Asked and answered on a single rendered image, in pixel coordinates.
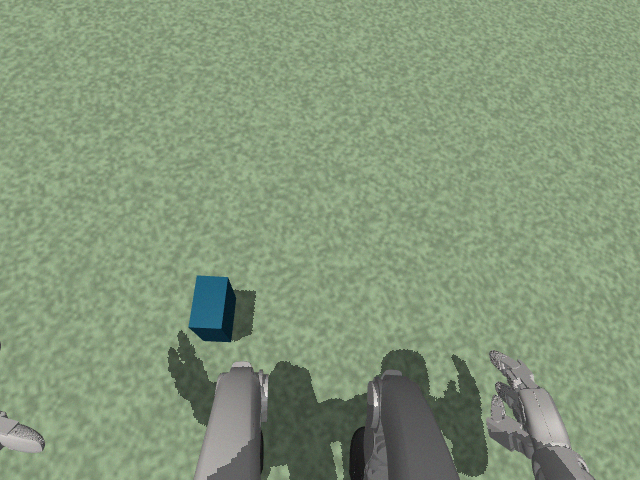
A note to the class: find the left robot hand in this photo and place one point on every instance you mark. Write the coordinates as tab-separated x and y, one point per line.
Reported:
19	437

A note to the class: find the right robot foot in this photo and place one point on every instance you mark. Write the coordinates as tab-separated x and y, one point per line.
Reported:
357	461

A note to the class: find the right robot hand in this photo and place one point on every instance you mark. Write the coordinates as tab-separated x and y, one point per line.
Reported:
539	422

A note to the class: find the carton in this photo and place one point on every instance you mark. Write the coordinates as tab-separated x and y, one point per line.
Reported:
213	308

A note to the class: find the right robot arm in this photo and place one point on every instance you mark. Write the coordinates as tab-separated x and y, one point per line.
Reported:
559	463

